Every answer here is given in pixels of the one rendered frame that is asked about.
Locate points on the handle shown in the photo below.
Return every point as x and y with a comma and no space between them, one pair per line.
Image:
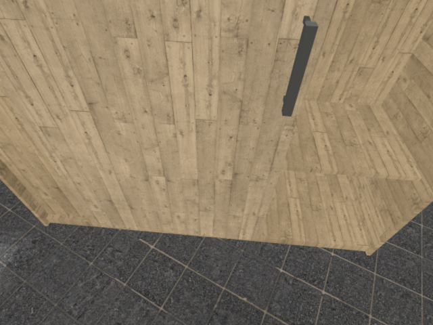
302,56

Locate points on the wardrobe door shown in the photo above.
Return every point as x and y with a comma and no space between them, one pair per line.
161,115
22,154

